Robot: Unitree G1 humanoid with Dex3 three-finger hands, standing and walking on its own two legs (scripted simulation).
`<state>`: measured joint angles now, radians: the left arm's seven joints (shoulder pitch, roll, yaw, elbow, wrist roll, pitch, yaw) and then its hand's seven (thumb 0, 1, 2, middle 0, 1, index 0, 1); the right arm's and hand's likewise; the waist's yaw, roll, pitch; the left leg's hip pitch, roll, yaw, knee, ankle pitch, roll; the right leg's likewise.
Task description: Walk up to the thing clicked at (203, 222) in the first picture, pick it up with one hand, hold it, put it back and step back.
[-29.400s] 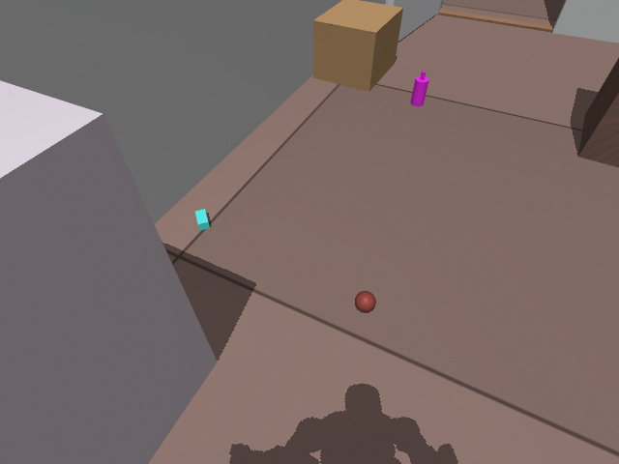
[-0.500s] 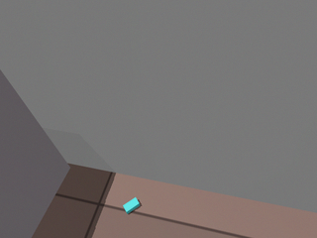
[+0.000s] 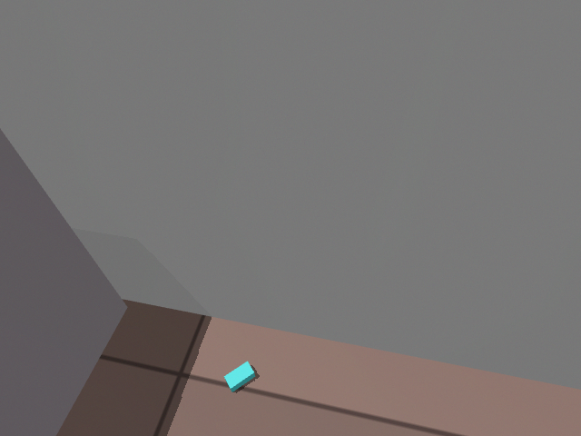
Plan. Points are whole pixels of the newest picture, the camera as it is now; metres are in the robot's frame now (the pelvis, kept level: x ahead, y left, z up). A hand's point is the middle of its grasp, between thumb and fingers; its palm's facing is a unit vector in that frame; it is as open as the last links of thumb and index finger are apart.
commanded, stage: stand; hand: left
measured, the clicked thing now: (239, 376) +0.46 +0.19 -0.76
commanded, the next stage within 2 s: walk up in 0.28 s
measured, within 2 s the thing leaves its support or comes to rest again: neither
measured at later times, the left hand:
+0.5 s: hand out of the picture +0.07 +0.25 -0.16, palm faces +0.00 -0.93 -0.36, open 7.4 cm
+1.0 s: hand out of the picture +0.16 +0.19 -0.16, palm faces -0.04 -0.93 -0.37, open 7.4 cm
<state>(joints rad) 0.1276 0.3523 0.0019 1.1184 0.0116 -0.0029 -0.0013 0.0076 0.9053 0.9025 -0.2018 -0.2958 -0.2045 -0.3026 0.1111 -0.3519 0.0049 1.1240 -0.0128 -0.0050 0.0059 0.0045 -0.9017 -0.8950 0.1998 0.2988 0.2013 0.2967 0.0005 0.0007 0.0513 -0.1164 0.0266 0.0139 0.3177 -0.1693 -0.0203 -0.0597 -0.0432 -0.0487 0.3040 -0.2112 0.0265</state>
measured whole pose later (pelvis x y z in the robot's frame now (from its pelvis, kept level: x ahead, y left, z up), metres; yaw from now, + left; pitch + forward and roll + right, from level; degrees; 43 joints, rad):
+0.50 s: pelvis +0.01 -0.02 -0.01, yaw +0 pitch -2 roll +0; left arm 0.19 0.38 0.06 1.05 0.03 0.01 -0.03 0.01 0.91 0.90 -0.20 -0.30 -0.20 -0.30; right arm 0.19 -0.36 -0.03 1.06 -0.03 -0.01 0.00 0.00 -0.90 -0.89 0.20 0.30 0.20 0.30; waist 0.01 -0.01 0.04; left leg -0.16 0.06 0.00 0.46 -0.27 -0.02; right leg -0.10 -0.02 -0.05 0.44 -0.31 0.00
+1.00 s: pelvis +0.05 -0.06 -0.02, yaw +0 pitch -4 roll +0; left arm 0.12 0.35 0.03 0.95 0.02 0.01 -0.01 0.01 0.91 0.90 -0.20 -0.30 -0.20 -0.30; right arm 0.18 -0.41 -0.04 0.95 0.00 0.03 -0.02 0.01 -0.90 -0.90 0.20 0.30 0.20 0.30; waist -0.01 0.03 0.14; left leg -0.25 0.03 -0.06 0.84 -0.57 0.00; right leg -0.27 -0.01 0.00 0.60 -0.27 0.00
